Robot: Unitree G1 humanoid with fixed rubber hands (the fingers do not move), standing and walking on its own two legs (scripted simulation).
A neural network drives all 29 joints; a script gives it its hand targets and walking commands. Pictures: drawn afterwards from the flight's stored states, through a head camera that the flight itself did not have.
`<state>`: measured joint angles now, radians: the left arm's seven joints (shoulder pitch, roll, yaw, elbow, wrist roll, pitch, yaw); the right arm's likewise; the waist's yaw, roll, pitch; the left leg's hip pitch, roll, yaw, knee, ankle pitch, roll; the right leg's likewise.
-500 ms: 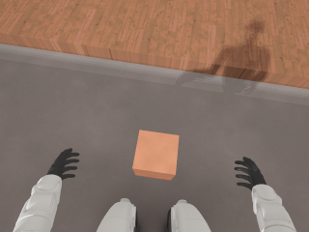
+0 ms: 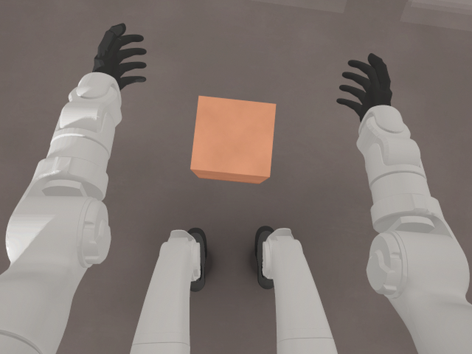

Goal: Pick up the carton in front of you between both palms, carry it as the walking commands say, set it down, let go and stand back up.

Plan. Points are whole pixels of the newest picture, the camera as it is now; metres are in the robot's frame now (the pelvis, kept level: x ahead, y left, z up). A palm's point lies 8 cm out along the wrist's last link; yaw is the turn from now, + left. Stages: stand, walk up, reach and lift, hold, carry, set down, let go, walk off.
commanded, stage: reach and lift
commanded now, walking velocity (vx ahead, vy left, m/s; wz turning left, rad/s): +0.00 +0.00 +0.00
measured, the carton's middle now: (232, 145) +0.50 -0.01 -0.52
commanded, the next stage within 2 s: none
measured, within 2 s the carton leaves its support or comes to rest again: leaves its support in 1.86 s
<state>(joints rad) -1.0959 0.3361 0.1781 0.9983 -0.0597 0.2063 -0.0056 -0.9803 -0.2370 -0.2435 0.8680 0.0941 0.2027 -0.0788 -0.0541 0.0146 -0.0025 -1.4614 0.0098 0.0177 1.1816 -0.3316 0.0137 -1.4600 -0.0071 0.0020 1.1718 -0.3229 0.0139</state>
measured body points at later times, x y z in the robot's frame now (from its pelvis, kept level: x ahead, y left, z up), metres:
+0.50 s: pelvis +0.02 +0.00 -0.12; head +0.35 +0.00 +0.19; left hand +0.53 +0.18 -0.28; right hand +0.49 -0.21 -0.28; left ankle +0.10 +0.12 -0.61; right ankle +0.10 -0.13 -0.61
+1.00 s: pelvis -0.03 +0.00 -0.27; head +0.34 +0.00 -0.02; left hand +0.53 +0.17 -0.46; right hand +0.50 -0.20 -0.46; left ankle +0.10 +0.12 -0.61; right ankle +0.10 -0.13 -0.61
